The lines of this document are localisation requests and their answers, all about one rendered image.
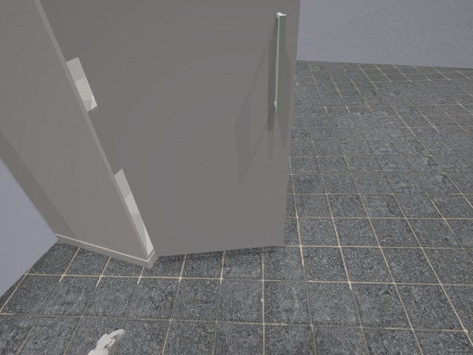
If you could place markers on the robot left hand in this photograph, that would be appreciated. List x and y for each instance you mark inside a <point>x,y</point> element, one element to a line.
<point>107,343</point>

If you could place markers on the fridge door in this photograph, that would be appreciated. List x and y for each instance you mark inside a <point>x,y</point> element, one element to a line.
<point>186,90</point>

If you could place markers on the handle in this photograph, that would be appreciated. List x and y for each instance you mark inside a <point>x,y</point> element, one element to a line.
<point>280,61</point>

